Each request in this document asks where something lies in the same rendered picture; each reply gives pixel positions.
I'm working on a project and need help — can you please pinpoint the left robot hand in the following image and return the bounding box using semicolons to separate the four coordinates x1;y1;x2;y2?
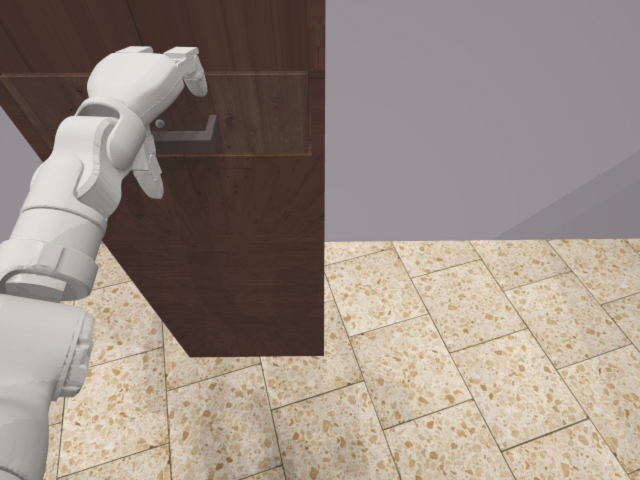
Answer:
87;46;207;199

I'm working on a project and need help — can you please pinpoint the cabinet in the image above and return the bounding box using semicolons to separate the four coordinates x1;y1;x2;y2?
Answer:
0;0;326;357

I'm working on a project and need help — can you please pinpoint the robot left upper arm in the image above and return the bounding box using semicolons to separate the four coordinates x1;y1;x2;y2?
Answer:
0;294;95;480

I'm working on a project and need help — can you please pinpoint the drawer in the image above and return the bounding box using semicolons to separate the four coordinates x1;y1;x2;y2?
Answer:
0;71;310;154

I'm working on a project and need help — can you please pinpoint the handle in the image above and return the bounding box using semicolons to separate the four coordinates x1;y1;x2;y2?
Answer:
151;115;218;153

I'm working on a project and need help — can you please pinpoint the robot left forearm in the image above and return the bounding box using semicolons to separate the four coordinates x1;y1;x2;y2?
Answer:
0;96;146;303

